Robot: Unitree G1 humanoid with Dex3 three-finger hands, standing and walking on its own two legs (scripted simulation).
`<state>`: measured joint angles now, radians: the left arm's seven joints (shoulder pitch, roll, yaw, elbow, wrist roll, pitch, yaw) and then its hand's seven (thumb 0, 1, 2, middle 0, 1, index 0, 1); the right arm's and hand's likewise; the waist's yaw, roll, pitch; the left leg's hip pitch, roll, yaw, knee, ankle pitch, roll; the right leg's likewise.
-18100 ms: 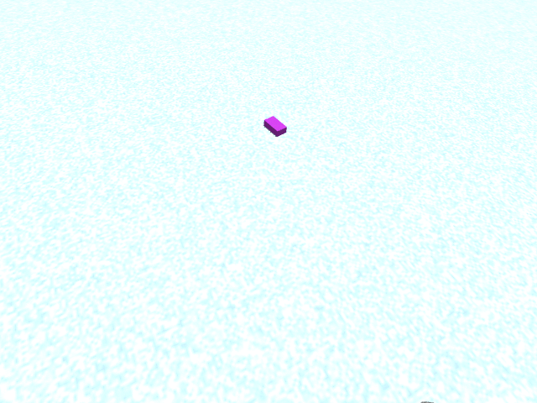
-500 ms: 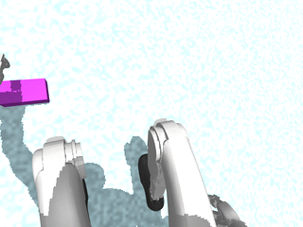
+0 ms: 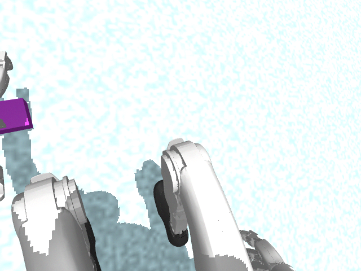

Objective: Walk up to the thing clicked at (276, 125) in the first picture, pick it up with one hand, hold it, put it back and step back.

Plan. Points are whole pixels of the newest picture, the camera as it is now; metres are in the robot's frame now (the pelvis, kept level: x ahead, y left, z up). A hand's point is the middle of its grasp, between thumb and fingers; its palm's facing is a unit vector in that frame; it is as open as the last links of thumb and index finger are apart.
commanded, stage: approach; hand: left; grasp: from above
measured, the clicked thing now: out of the picture +0.48 +0.29 -0.30
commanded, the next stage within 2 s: close in in 0.16 s
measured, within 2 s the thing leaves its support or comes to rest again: neither
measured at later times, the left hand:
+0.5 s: hand out of the picture +0.45 +0.30 -0.20, palm faces -0.49 -0.06 -0.87, open 13.7 cm
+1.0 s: hand out of the picture +0.47 +0.29 -0.26, palm faces -0.48 -0.08 -0.87, open 14.2 cm
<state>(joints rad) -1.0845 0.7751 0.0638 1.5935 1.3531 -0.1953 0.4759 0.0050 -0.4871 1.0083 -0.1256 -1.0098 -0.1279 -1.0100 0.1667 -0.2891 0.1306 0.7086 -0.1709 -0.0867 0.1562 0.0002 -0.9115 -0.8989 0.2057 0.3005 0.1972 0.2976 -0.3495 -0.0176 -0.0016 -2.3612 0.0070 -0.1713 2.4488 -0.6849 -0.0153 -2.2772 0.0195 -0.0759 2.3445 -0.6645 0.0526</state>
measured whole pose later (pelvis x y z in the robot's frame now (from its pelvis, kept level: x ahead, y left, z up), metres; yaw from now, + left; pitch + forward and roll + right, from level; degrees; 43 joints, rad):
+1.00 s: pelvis +0.00 +0.00 -0.02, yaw -3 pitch +30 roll -12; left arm -1.03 0.96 0.16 1.68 1.34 -0.24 0.56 0.00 -0.53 1.02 -0.08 -0.97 -0.07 -0.98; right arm 0.16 -0.32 0.22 0.70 -0.26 -0.16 0.22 0.00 -0.90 -0.90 0.21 0.30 0.20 0.30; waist -0.38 -0.09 0.14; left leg -2.38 0.01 -0.23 2.55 -0.72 -0.02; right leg -2.28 0.04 -0.12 2.41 -0.67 0.06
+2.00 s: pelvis +0.00 +0.01 -0.02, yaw -5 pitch +27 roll -14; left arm -1.04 0.99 0.08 1.74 1.33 -0.25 0.66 0.00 -0.47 0.97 -0.13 -0.94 -0.12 -0.95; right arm 0.09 -0.35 0.30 0.68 -0.28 -0.25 0.27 0.00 -0.91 -0.91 0.20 0.30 0.20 0.30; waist -0.40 -0.15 0.19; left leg -2.34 0.01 -0.28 2.58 -0.74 -0.02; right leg -2.23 0.06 -0.16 2.39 -0.66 0.08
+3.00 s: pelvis +0.00 +0.01 -0.01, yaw -6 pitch +27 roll -15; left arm -1.05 1.01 0.10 1.73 1.32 -0.24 0.63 0.01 0.11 0.48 -0.55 -0.60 -0.58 -0.56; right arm 0.09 -0.36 0.30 0.64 -0.26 -0.25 0.26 0.00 -0.90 -0.90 0.20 0.30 0.20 0.30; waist -0.41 -0.15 0.20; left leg -2.33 0.02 -0.27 2.55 -0.72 -0.01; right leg -2.21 0.06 -0.16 2.36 -0.65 0.08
